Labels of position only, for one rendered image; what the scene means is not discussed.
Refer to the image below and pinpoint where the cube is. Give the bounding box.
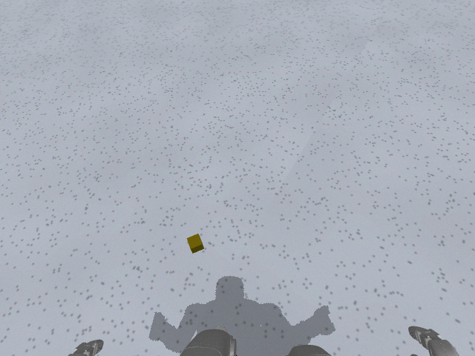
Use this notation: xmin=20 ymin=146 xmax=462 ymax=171
xmin=187 ymin=234 xmax=204 ymax=253

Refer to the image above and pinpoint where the left robot hand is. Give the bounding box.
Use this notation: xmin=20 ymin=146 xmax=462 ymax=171
xmin=68 ymin=340 xmax=103 ymax=356

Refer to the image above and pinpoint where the right robot hand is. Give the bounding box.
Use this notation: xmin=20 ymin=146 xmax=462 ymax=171
xmin=408 ymin=326 xmax=459 ymax=356

